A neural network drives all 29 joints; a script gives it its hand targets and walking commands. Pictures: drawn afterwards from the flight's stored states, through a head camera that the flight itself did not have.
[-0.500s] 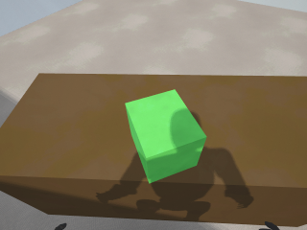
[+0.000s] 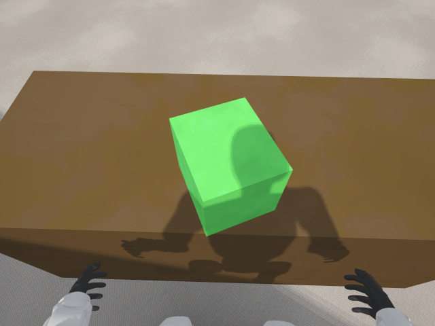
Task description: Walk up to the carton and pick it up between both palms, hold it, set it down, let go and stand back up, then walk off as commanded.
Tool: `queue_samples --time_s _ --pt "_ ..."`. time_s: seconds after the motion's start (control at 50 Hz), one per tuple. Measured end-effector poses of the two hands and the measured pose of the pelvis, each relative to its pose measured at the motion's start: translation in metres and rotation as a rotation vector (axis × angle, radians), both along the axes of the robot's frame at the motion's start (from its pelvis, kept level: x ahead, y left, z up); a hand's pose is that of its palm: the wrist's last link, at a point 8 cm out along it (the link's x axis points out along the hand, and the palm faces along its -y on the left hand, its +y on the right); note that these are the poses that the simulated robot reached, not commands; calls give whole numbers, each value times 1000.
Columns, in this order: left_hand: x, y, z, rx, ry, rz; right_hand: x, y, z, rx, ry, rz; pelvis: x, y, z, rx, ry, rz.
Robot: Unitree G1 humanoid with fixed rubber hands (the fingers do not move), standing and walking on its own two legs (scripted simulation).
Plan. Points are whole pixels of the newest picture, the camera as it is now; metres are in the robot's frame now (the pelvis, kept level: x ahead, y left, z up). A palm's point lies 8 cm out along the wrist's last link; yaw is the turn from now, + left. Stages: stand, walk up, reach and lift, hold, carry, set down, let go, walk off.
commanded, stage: reach and lift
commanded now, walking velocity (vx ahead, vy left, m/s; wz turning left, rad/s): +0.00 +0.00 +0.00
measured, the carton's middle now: (225, 167) +0.44 +0.01 -0.05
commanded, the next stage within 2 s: none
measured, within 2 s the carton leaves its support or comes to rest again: neither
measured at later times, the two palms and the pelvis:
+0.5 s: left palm (99, 314) +0.14 +0.23 -0.06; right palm (401, 318) +0.14 -0.30 -0.08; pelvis -0.01 -0.03 +0.01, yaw -1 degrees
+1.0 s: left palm (131, 302) +0.16 +0.18 -0.05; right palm (413, 303) +0.16 -0.31 -0.05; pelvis +0.01 -0.02 +0.01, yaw -3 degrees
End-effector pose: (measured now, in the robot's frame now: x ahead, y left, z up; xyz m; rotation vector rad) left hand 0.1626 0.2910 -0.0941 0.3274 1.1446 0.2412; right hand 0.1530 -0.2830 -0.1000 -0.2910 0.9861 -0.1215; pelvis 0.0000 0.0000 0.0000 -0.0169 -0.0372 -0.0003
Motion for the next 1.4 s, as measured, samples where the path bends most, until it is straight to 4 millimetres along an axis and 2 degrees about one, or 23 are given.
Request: queue_samples --time_s 0.06,0.12,0.2,0.3,0.38,0.46,0.56,0.68,0.84,1.02,1.22,1.4 --pt "25 -21 15 -24 -89 -32 11 3 7 19 -58 23 2 0 0 -5 -9 -2" --pt "34 -39 27 -50 -156 -38 17 -4 18 23 -114 29 5 -2 1 -4 -31 -6" --pt "24 -52 33 -58 -171 -10 17 -21 28 21 -132 32 7 -7 4 5 -57 -10" --pt "-2 -55 26 -44 -141 46 7 -35 31 19 -105 55 3 -17 6 18 -51 -10" --pt "-17 -53 27 -28 -170 78 -5 -34 26 41 -77 72 -2 -23 7 22 -40 -11" --pt "-23 -55 30 -29 -206 75 -12 -24 23 75 -102 74 -5 -27 7 23 -29 -9" --pt "-16 -65 37 -41 -277 57 -12 -11 24 115 -155 75 -6 -26 8 23 -19 -17" --pt "-4 -81 42 -71 -350 28 -5 -6 33 122 -207 98 -4 -20 9 23 -22 -23" --pt "-4 -103 42 -111 -410 30 4 -19 50 114 -248 95 1 -16 10 18 -14 -39" --pt "-5 -117 46 -106 -477 40 8 -28 55 144 -296 101 6 -18 9 16 10 -46" --pt "2 -136 65 -107 -611 72 13 -28 51 196 -365 161 9 -27 8 19 23 -43" --pt "-3 -152 71 -136 -689 127 19 -43 66 179 -428 203 6 -39 6 24 41 -31"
